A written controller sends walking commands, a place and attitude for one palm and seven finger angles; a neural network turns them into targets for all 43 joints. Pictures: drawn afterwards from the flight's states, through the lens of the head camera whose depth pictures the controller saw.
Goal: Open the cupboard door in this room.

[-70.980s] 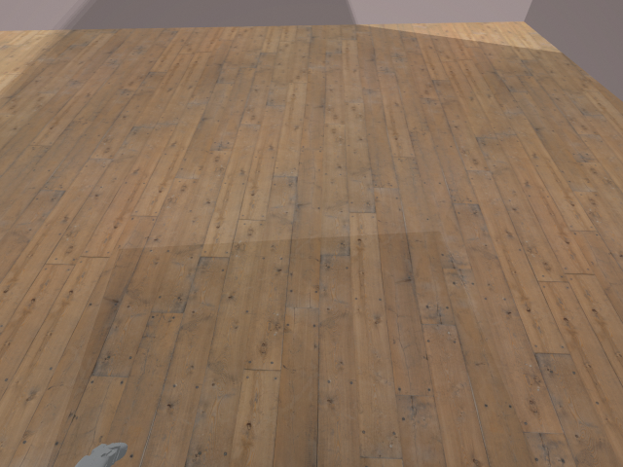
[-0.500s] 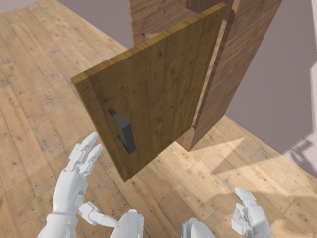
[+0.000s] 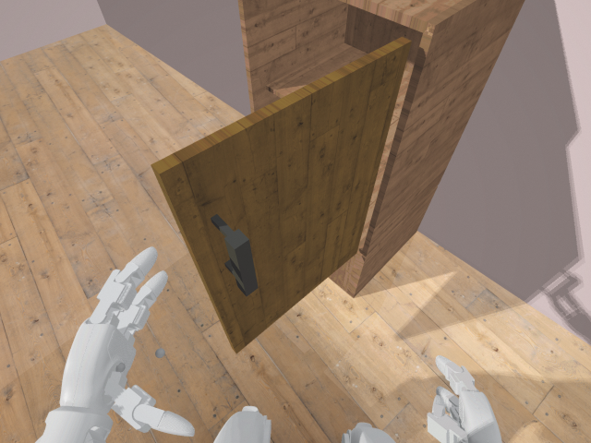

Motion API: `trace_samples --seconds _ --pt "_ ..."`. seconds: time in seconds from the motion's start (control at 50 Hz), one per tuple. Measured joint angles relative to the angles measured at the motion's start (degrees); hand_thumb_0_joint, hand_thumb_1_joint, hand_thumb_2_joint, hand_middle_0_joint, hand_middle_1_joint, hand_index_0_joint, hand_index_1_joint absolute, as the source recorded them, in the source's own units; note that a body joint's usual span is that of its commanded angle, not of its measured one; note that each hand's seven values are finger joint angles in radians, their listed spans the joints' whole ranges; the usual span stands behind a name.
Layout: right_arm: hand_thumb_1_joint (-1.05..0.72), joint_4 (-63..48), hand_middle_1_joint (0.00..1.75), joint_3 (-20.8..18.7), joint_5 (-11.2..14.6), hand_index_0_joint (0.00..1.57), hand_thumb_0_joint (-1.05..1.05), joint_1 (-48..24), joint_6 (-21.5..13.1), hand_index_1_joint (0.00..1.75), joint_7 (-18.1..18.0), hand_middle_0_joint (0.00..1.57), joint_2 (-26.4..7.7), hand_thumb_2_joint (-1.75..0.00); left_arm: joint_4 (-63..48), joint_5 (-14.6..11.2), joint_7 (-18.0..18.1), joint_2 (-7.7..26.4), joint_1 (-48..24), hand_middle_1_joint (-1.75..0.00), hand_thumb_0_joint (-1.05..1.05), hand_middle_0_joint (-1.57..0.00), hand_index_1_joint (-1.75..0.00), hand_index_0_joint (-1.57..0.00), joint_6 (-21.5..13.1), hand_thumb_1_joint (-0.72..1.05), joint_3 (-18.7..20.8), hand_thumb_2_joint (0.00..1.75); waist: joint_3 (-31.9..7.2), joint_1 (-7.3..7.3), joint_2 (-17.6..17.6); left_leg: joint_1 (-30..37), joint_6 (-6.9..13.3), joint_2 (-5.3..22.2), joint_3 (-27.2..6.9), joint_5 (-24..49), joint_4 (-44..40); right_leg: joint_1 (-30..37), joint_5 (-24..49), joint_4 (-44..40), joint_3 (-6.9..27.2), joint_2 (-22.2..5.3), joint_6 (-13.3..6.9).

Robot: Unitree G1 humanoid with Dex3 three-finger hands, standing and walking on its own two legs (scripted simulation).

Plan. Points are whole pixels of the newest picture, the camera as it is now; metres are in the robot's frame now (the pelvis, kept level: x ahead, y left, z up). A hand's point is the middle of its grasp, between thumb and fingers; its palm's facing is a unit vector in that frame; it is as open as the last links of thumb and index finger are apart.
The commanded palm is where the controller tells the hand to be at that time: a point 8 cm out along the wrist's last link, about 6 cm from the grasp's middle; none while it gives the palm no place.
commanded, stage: draw the hand back to the body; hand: left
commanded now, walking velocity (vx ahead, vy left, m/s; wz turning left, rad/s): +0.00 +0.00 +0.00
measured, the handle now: (234, 256) +0.36 +0.11 +0.04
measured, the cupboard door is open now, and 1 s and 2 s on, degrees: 86 86 86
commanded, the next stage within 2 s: step back with the hand held close in 1.32 s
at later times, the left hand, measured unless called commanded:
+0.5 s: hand (69, 333) +0.21 +0.23 +0.15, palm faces +0.25 -0.89 -0.38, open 14.3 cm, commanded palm +0.17 +0.27 +0.18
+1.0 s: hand out of the picture +0.23 +0.27 +0.25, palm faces +0.45 -0.79 -0.41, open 8.5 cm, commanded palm +0.18 +0.30 +0.26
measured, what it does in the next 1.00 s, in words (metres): rises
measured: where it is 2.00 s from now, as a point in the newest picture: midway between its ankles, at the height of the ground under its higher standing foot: outside the picture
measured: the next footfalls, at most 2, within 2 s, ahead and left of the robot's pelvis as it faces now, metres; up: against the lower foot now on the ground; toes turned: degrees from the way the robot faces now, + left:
none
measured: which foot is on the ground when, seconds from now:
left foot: down 0.00-1.00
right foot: down 0.00-1.00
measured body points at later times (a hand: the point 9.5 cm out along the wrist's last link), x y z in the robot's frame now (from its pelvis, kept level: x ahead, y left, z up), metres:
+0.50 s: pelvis +0.02 +0.01 +0.06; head +0.02 -0.01 +0.51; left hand +0.19 +0.27 +0.17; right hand +0.20 -0.21 -0.01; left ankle +0.03 +0.12 -0.65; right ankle +0.00 -0.11 -0.65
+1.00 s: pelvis +0.04 +0.01 +0.09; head +0.02 -0.02 +0.54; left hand +0.21 +0.31 +0.27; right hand +0.23 -0.21 +0.01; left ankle +0.03 +0.12 -0.65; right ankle +0.00 -0.11 -0.65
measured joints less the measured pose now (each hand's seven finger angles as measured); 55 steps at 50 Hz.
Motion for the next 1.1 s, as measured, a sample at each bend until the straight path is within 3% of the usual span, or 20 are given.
trace_samples --seconds 0.26,0.32,0.38,0.5,0.62,0.8,1.0,1.1 --pt "-0.9 0.15 0.3 0.01 0.87 0.2 0.01 1.44 -2.2 0.3 -0.69 0.2 -1.89 -0.9 -2.51 -3.09 -3.45 2.17 3.33 -0.3 -0.02 -0.15 -0.3 -0.15 2.56 -0.47 3.69 0.31 0.61 0.24 0.24 9.87 0.22 -0.16 0.24 2.3 -7.87 10.06 2.75 -8.5 0.19 0.1 0.36" --pt "-0.9 0.82 0.3 0.11 0.62 0.2 0.01 1.31 -1.4 0.3 -2.04 0.2 -1.64 -0.9 -4.74 3.12 3.52 4.46 3.89 -0.3 -0.02 -0.15 -0.3 -0.16 7.34 -0.42 3.64 0.33 0.8 1.14 -0.23 13.33 0.11 -0.21 0.98 3.24 -10.96 13.06 3.7 -11.18 0.9 0.05 0.52" --pt "-0.9 1.23 0.3 0.48 0.41 0.2 0.01 0.99 -0.74 0.3 -2.88 0.2 -1.5 -0.9 -6.75 7.42 10.36 4.9 5.62 -0.3 -0.01 -0.16 -0.3 -0.16 12.32 -0.34 2.83 0.36 1.51 1.23 0.19 17.61 0.51 -0.48 1.51 4.69 -15.14 17.14 5.25 -15.25 1.36 -0.13 0.75" --pt "-0.9 3.16 0.3 1.69 -0.16 0.2 0.01 0.58 -1.21 0.3 -3.67 0.2 -1.5 -0.9 -7.58 10.7 16.33 5.3 5.77 -0.3 -0.01 -0.16 -0.3 -0.17 16.38 -0.16 2.61 0.44 3.5 2.03 0.5 25.57 0.94 -1.18 2.16 7.5 -22.79 24.85 8.04 -22.62 1.89 -0.66 1.19" --pt "-0.9 5.91 0.3 2.37 -0.61 0.2 0.01 -0.48 -2.52 0.3 -3.26 0.2 -1.38 -0.9 -7.53 11.34 17.57 5.2 3.18 -0.3 -0.01 -0.17 -0.3 -0.18 16.79 0.04 4.71 0.53 5.56 2.75 0.5 32.56 1.12 -1.74 2.58 9.79 -29.3 31.62 10.31 -28.86 2.23 -1.06 1.47" --pt "-0.9 8.38 0.3 1.89 -1.2 0.2 0.01 -2.3 -3.14 0.3 -1.98 0.2 -1.16 -0.9 -9.45 10.75 16.64 6.29 1.66 -0.3 0.0 -0.18 -0.3 -0.19 16.01 0.35 9.14 0.66 7.51 3.29 0.36 40.31 1.04 -1.81 3.32 12.59 -37.13 38.99 13.35 -36.58 2.93 -0.96 1.53" --pt "-0.9 10.05 0.3 0.7 -1.43 0.2 0.01 -3.52 -2.48 0.3 -1.32 0.2 -1.75 -0.9 -10.02 9.95 16.38 7.45 -1.66 -0.3 0.0 -0.2 -0.3 -0.2 14.91 0.7 14.52 0.81 9.04 3.99 0.52 44.11 0.71 -1.46 3.55 14.43 -41.3 42.72 15.41 -40.92 3.14 -0.5 1.23" --pt "-0.9 10.37 0.3 0.19 -1.44 0.2 0.01 -3.69 -1.84 0.3 -0.94 0.2 -1.85 -0.9 -9.12 9.72 15.98 6.49 -1.82 -0.3 0.01 -0.2 -0.3 -0.2 14.56 0.81 14.36 0.86 9.49 3.82 0.62 44.84 0.56 -1.32 3.67 15.15 -42.51 43.26 16.02 -41.85 3.25 -0.33 1.07"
